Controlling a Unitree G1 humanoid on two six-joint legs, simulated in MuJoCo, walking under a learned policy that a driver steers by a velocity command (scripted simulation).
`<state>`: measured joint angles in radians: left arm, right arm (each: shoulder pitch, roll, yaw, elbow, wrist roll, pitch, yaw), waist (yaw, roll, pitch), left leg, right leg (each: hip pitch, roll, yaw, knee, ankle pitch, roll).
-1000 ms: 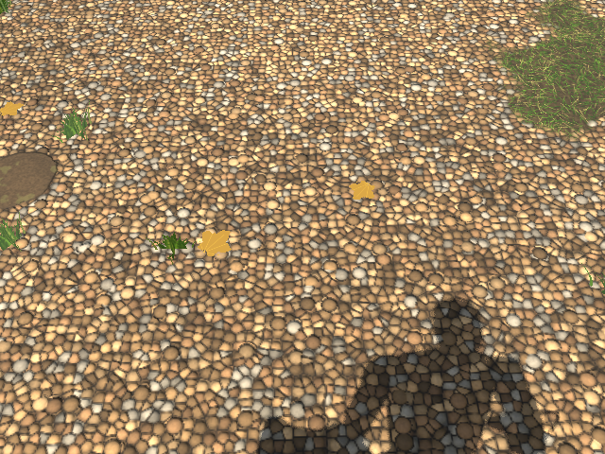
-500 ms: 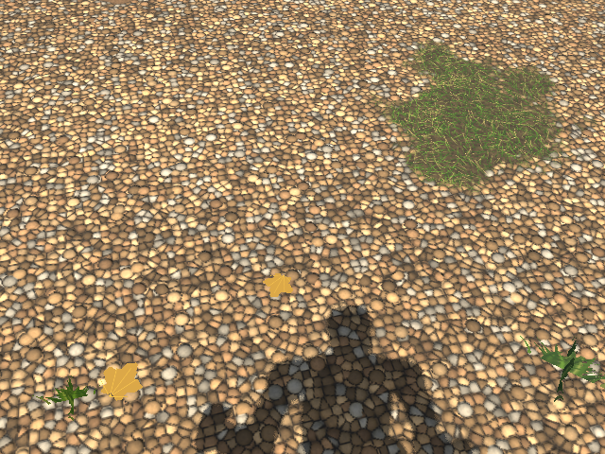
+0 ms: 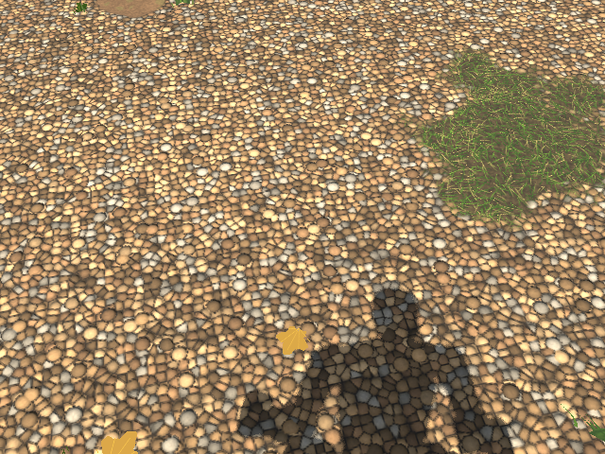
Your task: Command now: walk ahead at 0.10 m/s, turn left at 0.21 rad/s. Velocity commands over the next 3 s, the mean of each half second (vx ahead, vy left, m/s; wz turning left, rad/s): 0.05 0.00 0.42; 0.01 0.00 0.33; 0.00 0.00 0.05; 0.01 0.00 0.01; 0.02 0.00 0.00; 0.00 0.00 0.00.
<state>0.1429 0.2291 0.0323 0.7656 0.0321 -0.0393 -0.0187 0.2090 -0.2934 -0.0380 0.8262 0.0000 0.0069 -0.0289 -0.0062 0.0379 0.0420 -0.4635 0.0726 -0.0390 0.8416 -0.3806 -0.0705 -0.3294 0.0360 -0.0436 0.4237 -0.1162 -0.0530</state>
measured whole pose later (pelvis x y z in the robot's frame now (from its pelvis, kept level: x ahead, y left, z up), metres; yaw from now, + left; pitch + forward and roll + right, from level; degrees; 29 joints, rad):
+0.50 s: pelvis +0.03 +0.03 +0.01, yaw +16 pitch +2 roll -3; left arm 0.05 0.30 0.08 0.79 -0.01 0.01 0.04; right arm 0.20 -0.31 -0.07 0.72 0.01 0.03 -0.04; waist -0.02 -0.01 0.05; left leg -0.29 -0.05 -0.13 0.45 -0.19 0.04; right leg -0.46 0.03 0.08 0.83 -0.36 0.09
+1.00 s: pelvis +0.04 +0.01 +0.00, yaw +25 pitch +0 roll +0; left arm 0.15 0.25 0.03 0.87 0.00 0.00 0.01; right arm 0.18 -0.29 -0.05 0.75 0.00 0.04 -0.03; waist 0.01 0.02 0.06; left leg -0.19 0.01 -0.07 0.46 -0.26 -0.05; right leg -0.22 0.00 0.02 0.48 -0.26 0.00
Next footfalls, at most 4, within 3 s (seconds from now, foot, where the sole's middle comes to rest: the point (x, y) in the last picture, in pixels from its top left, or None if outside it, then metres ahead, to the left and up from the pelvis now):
0.20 left None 0.07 0.13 -0.77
0.66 right None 0.13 -0.09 -0.77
0.98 left None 0.01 0.14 -0.77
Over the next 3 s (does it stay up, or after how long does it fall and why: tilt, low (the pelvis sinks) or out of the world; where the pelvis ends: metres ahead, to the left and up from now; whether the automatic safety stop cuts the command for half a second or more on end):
stays up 0.04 0.01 0.00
